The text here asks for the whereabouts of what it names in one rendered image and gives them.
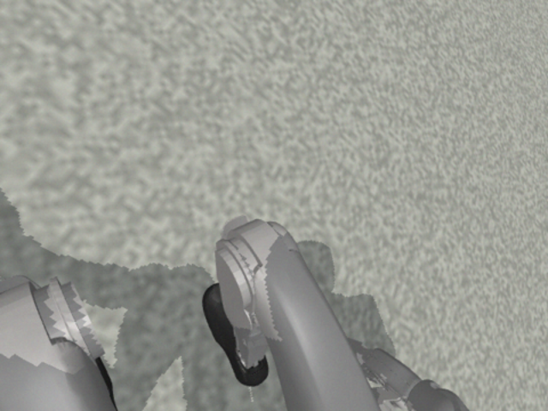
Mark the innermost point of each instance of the right robot arm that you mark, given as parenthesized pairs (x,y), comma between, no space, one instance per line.
(428,396)

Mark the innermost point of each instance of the left robot foot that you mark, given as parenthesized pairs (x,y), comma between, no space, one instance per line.
(106,378)

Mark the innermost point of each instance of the right robot hand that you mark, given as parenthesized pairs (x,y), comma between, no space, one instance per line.
(382,368)

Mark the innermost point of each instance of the right robot foot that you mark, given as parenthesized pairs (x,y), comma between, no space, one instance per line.
(223,333)

